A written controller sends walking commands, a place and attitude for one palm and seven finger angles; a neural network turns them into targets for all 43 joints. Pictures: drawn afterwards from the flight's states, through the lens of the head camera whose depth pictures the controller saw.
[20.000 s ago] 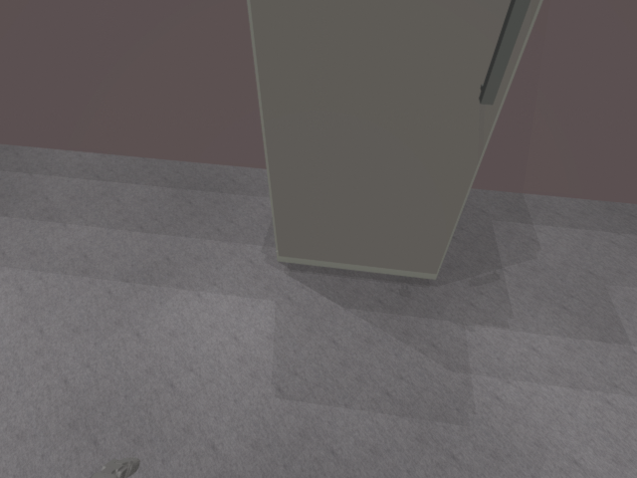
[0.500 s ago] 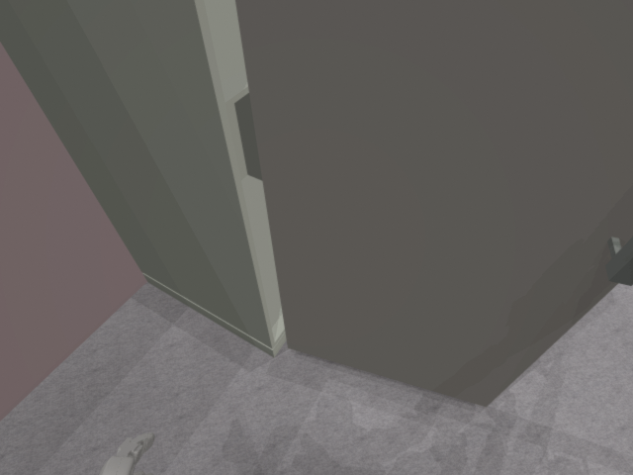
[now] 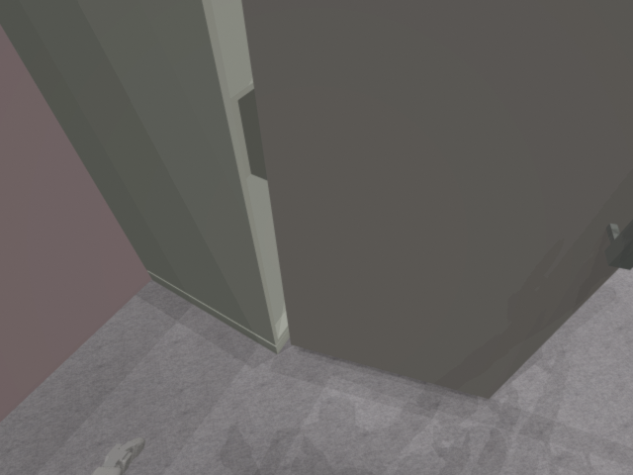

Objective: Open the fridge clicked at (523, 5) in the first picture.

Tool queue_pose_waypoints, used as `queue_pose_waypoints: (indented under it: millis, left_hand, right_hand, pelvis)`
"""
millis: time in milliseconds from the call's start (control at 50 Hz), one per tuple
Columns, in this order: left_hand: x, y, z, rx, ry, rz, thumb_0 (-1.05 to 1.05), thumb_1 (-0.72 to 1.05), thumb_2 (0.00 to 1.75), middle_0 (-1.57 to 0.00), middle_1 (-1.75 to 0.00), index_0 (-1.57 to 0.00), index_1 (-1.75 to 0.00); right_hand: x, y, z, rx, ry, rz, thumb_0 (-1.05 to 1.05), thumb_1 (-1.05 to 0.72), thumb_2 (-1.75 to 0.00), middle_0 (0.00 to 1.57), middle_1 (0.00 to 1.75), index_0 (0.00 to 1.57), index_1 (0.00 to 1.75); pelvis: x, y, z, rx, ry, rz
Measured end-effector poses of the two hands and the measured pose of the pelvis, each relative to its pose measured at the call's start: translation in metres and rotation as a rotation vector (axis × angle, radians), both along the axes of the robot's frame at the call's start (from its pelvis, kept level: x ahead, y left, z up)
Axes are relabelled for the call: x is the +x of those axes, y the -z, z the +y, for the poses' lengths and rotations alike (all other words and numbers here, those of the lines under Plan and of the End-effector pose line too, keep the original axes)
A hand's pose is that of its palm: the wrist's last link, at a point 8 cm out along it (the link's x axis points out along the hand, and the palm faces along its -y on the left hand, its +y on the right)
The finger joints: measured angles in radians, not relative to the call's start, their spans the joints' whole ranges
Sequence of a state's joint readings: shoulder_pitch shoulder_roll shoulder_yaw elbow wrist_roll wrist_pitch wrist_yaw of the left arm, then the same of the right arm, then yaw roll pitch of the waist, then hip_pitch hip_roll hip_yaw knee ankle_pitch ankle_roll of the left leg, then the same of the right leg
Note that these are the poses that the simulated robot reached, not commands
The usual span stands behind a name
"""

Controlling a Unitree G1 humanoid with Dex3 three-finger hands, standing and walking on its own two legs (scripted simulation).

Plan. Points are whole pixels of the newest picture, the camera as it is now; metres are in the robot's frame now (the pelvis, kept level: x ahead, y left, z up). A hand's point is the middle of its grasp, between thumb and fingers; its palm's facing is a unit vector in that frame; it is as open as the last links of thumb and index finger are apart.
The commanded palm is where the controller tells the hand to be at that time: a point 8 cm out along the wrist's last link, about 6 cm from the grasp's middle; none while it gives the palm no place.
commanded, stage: loosen the grip on the handle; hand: right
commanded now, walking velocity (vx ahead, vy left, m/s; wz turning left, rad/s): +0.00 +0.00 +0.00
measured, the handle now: out of the picture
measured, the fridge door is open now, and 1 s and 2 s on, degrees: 75 75 75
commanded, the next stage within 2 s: slip the hand off the handle in 0.40 s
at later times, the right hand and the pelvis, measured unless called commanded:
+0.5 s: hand out of the picture +0.42 -0.37 +0.16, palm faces +0.49 +0.84 -0.24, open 14.3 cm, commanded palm +0.38 -0.41 +0.16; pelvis +0.06 -0.01 -0.01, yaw -1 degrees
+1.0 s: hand out of the picture +0.40 -0.44 +0.14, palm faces +0.51 +0.82 -0.27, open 14.6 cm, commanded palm +0.36 -0.46 +0.16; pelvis +0.05 -0.01 -0.01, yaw -2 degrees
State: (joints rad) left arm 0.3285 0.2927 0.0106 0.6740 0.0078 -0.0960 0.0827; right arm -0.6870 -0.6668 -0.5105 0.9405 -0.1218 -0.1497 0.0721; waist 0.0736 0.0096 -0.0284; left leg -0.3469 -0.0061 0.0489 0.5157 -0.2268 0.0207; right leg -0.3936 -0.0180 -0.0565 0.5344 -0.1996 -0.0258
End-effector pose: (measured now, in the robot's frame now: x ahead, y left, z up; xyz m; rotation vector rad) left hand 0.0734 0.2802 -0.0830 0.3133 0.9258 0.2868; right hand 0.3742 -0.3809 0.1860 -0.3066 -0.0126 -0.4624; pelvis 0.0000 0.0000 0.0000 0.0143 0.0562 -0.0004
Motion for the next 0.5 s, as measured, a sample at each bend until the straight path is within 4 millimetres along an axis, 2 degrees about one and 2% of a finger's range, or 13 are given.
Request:
queue_pose_waypoints:
  millis: [140, 240, 340, 500]
  left_hand:
    - [0.016, 0.01, -0.011, -0.017, 0.027, 0.027, 0.01, 0.91, 0.89, -0.21, -0.3, -0.2, -0.3]
    - [0.032, 0.013, -0.016, -0.011, 0.052, 0.059, 0.01, 0.91, 0.89, -0.21, -0.3, -0.2, -0.3]
    - [0.051, 0.015, -0.02, -0.004, 0.056, 0.076, 0.01, 0.91, 0.89, -0.21, -0.3, -0.2, -0.31]
    - [0.086, 0.015, -0.029, -0.025, 0.057, 0.04, 0.01, 0.91, 0.89, -0.21, -0.3, -0.2, -0.3]
  right_hand:
    - [-0.002, 0.011, -0.006, 0.02, 0.035, -0.083, -0.02, 0.09, -0.44, 0.43, 1.37, 0.42, 1.37]
    - [0.002, 0.023, -0.017, -0.014, 0.052, -0.035, -0.01, 0.36, -0.3, 0.4, 1.33, 0.39, 1.33]
    - [0.006, 0.028, -0.028, -0.012, 0.05, -0.03, -0.01, 0.48, -0.24, 0.37, 1.28, 0.37, 1.28]
    - [0.005, 0.021, -0.023, 0.006, 0.025, -0.097, -0.01, 0.54, -0.21, 0.31, 1.21, 0.3, 1.19]
  pelvis:
    - [0.004, 0.005, 0.001, -0.005, 0.0, 0.024]
    - [0.017, 0.006, 0.001, 0.003, 0.015, 0.049]
    - [0.033, 0.007, -0.002, 0.011, 0.019, 0.069]
    - [0.057, 0.007, -0.008, 0.015, 0.016, 0.074]
